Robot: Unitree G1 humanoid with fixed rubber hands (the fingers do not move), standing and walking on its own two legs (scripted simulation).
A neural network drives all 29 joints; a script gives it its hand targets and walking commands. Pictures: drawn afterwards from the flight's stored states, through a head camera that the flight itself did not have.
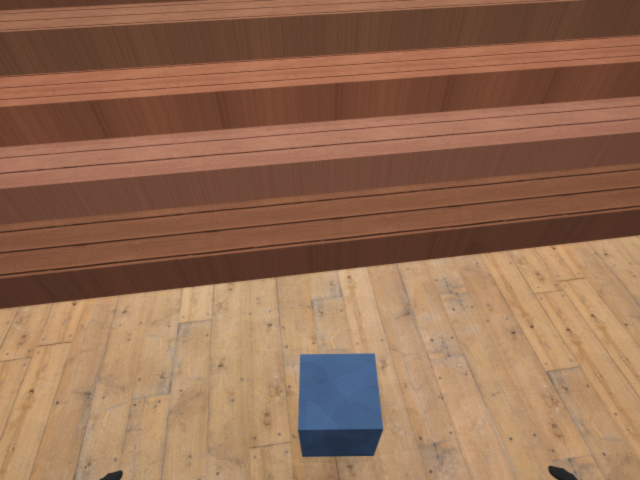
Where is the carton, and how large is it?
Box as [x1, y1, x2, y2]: [298, 353, 382, 456]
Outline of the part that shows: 374,353 300,354 298,432 302,456 373,455 382,430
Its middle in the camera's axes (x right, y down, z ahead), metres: +0.05 +0.47 +1.10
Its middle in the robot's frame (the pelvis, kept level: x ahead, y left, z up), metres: +0.45 -0.03 -0.66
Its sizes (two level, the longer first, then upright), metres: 0.210 0.200 0.250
